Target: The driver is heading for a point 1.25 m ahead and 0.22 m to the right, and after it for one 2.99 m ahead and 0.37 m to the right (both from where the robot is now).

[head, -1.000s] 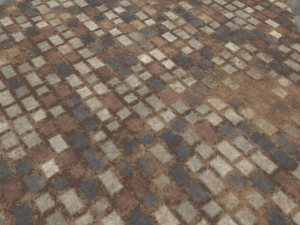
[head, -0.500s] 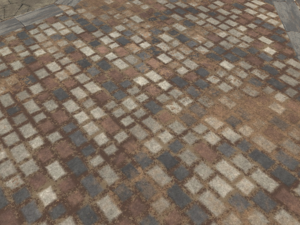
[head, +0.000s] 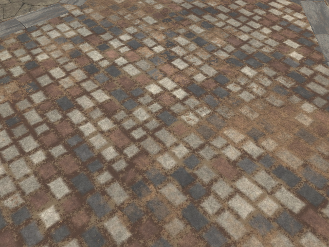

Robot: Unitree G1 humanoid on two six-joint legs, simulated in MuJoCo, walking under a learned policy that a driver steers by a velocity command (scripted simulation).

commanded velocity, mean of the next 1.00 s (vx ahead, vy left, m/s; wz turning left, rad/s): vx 0.36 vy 0.00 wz -0.01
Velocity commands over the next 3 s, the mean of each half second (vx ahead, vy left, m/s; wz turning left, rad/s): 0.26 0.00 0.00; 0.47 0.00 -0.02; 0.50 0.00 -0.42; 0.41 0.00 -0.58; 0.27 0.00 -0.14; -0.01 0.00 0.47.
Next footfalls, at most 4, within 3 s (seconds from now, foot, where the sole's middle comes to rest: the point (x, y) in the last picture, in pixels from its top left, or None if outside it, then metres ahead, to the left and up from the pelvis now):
0.38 left None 0.13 0.12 -0.78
0.84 right None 0.48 -0.02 -0.78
1.40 left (144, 185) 0.81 0.13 -0.78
1.92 right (204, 157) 0.96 -0.17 -0.78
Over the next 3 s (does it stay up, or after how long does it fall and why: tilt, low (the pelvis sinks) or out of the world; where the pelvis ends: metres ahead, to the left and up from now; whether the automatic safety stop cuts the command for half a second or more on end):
stays up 1.06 -0.08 0.00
